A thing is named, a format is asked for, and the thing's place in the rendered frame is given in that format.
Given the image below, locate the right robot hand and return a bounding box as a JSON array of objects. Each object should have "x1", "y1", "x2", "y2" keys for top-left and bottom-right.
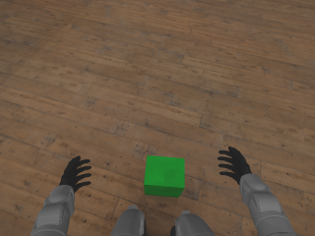
[{"x1": 218, "y1": 147, "x2": 252, "y2": 185}]

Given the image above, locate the carton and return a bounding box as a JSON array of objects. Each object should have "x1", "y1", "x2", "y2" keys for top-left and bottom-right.
[{"x1": 144, "y1": 155, "x2": 185, "y2": 198}]

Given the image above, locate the robot thigh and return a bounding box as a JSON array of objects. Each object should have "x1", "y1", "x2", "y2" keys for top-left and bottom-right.
[
  {"x1": 110, "y1": 208, "x2": 145, "y2": 236},
  {"x1": 175, "y1": 213, "x2": 216, "y2": 236}
]

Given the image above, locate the right robot thigh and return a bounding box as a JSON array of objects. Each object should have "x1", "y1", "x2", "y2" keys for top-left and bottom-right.
[{"x1": 175, "y1": 213, "x2": 216, "y2": 236}]

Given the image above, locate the robot left forearm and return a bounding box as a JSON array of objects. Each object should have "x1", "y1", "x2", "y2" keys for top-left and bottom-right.
[{"x1": 30, "y1": 185, "x2": 75, "y2": 236}]

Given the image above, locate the left robot thigh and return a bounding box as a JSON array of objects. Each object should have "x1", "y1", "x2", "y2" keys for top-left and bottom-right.
[{"x1": 110, "y1": 208, "x2": 145, "y2": 236}]

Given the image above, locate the left robot hand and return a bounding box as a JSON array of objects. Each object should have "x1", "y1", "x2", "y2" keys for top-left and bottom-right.
[{"x1": 59, "y1": 156, "x2": 92, "y2": 194}]

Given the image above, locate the robot right forearm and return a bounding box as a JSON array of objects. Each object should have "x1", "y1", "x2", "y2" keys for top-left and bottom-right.
[{"x1": 239, "y1": 173, "x2": 299, "y2": 236}]

